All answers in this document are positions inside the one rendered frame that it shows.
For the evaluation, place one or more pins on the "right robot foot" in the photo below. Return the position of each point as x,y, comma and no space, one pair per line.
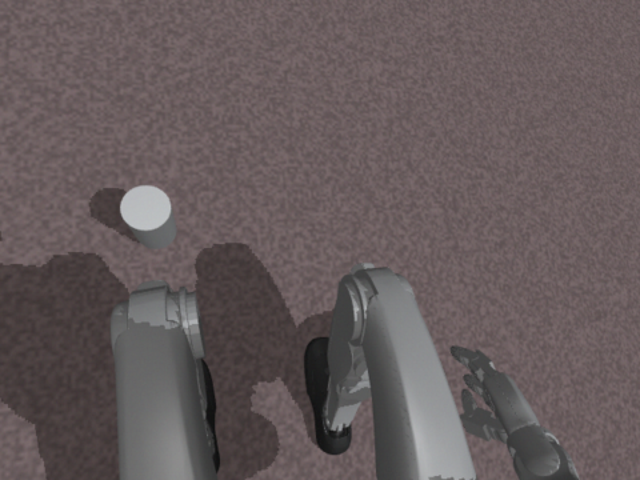
317,377

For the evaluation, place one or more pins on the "left robot foot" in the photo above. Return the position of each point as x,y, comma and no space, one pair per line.
210,415

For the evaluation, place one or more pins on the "can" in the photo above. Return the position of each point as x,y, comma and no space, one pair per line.
148,213

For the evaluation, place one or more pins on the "right robot arm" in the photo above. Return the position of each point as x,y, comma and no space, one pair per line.
537,455

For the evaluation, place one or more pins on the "right robot hand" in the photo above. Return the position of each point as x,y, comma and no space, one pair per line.
500,394

